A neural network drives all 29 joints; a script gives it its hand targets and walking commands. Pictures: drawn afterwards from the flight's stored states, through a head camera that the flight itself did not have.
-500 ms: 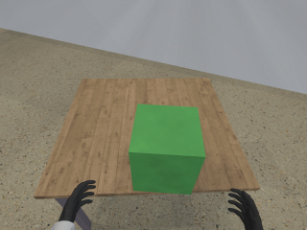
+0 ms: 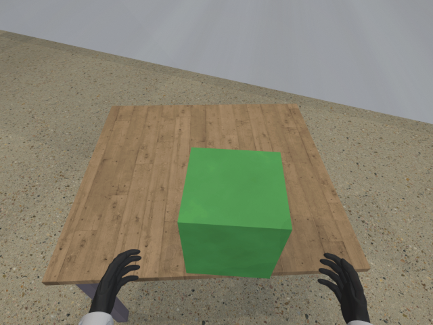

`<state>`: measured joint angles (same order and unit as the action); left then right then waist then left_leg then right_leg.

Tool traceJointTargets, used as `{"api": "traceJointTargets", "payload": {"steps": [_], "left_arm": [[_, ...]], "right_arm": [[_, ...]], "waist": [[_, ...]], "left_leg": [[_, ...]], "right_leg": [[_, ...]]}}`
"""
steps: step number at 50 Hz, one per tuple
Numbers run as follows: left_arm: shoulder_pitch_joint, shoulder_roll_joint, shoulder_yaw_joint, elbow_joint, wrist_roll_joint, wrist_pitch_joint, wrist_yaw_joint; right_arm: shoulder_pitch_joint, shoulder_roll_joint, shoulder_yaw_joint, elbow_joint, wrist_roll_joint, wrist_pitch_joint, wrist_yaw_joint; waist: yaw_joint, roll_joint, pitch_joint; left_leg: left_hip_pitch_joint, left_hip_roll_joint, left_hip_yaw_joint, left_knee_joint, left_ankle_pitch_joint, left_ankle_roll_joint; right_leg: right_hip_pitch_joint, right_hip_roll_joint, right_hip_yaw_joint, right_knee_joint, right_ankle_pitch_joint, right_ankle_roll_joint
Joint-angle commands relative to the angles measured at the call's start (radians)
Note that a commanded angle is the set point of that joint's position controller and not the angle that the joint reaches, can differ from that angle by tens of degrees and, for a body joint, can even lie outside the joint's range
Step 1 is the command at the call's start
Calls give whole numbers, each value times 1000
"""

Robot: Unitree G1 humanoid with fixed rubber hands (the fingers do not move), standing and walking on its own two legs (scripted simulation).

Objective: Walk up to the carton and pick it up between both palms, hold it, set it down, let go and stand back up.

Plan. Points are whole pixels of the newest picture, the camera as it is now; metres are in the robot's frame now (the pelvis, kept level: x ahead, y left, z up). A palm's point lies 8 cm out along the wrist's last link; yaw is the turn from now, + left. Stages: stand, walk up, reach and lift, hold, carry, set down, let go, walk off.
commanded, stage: reach and lift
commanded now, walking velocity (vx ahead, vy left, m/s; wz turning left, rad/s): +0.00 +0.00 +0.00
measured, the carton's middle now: (231, 214) +0.38 -0.02 -0.07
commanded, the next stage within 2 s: none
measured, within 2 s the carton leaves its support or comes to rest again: neither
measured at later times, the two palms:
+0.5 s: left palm (116, 258) +0.24 +0.20 -0.01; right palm (340, 258) +0.24 -0.22 +0.00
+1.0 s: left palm (131, 201) +0.32 +0.18 +0.07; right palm (330, 220) +0.29 -0.20 +0.05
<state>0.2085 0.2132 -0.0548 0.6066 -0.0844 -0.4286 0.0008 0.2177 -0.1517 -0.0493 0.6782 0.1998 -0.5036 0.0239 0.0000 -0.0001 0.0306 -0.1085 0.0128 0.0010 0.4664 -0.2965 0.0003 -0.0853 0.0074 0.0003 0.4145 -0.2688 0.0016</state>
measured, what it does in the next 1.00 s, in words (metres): stands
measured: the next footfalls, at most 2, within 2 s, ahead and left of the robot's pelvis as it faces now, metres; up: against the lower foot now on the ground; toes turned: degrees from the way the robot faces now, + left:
none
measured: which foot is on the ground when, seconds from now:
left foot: down 0.00-1.00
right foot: down 0.00-1.00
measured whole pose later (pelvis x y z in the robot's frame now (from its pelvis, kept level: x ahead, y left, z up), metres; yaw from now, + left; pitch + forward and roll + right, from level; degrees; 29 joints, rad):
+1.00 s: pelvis -0.02 +0.00 +0.00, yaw +0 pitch -3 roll -1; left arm -0.34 0.21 -0.05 0.46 -0.10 0.16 0.05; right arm -0.27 -0.15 -0.03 0.55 0.20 0.01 -0.10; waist -0.02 0.00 0.03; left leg -0.14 0.01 0.00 0.47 -0.26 0.00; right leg -0.12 0.01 0.00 0.41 -0.24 0.00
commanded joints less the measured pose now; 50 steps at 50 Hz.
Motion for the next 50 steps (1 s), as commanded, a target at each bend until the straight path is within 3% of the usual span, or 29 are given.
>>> {"api": "traceJointTargets", "payload": {"steps": [1,8,14,24,34,42,50], "left_arm": [[-243,53,-76,-211,-137,-45,15],[-248,55,-69,-301,-140,-10,18],[-310,58,-52,-353,-141,57,18],[-486,69,-30,-417,-144,217,23],[-743,89,17,-413,-134,402,37],[-943,88,51,-313,-109,515,50],[-1116,105,78,-220,-90,592,62]], "right_arm": [[-241,-37,74,-185,16,-16,-18],[-267,-63,80,-227,36,11,-34],[-329,-87,72,-275,39,63,-54],[-465,-121,31,-359,33,201,-90],[-656,-154,-16,-402,26,359,-124],[-830,-175,-60,-343,4,458,-137],[-1015,-208,-99,-293,-5,497,-148]], "waist": [[-20,20,-74],[-38,34,-130],[-51,35,-163],[-63,38,-191],[-69,36,-221],[-80,22,-212],[-84,3,-284]], "left_leg": [[-13,4,-12,-55,307,-44],[22,1,-23,-38,450,-61],[37,0,-23,-40,501,-67],[71,1,-11,-59,518,-68],[85,5,6,-85,455,-48],[34,8,12,-115,323,-29],[14,1,17,-118,284,-18]], "right_leg": [[-58,1,57,-41,235,-36],[1,3,62,-27,438,-28],[33,3,63,-29,524,-23],[4,11,46,-55,507,-19],[-63,24,16,-75,396,-11],[-82,25,-1,-77,305,-1],[-60,28,-16,-69,321,11]]}}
